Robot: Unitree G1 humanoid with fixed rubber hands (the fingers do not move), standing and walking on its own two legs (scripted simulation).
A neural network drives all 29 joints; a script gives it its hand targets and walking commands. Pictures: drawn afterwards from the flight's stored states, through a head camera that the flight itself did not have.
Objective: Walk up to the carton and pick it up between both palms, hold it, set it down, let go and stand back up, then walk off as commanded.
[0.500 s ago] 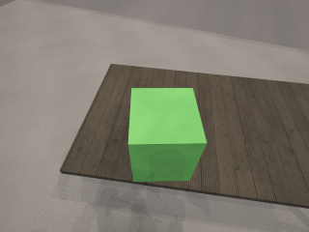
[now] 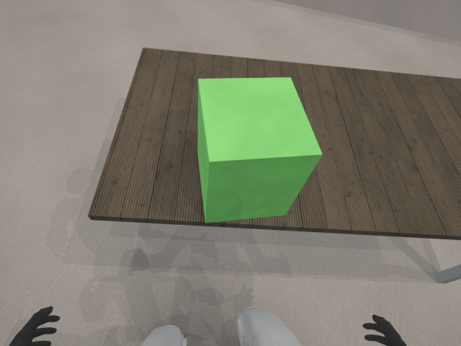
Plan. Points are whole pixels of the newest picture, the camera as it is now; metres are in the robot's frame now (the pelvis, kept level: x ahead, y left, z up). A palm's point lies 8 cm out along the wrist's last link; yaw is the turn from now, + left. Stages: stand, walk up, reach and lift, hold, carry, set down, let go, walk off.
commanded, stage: walk up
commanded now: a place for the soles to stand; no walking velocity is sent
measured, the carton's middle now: (245, 153) +0.49 -0.04 -0.04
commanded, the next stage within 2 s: none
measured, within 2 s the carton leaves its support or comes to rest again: neither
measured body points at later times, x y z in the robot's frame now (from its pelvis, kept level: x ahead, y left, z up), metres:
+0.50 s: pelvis -0.03 -0.02 +0.01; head -0.03 -0.03 +0.46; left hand +0.10 +0.27 -0.10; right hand +0.00 -0.34 -0.11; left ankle +0.01 +0.12 -0.73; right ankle -0.06 -0.13 -0.73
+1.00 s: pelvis +0.00 +0.00 +0.01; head -0.01 +0.00 +0.46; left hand +0.09 +0.30 -0.11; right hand +0.03 -0.33 -0.10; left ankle +0.03 +0.11 -0.71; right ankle -0.06 -0.13 -0.73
